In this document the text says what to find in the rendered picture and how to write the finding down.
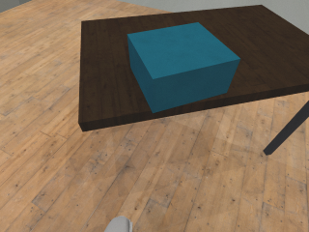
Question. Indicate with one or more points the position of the table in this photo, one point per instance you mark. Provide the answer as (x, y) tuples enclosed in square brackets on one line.
[(274, 62)]

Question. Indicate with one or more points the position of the robot left thigh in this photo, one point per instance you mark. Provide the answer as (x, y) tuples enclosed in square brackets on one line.
[(119, 224)]

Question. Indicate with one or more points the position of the carton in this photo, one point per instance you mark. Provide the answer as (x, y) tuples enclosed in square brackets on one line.
[(180, 64)]

